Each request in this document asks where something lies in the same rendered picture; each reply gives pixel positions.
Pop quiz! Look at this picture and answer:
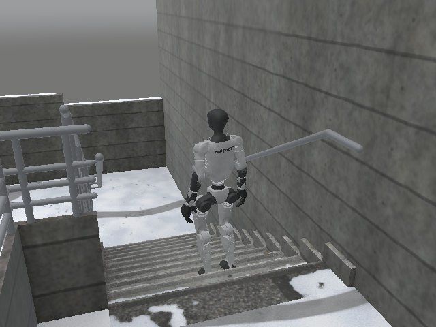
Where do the stairs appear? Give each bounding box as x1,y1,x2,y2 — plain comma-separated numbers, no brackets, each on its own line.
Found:
104,233,306,304

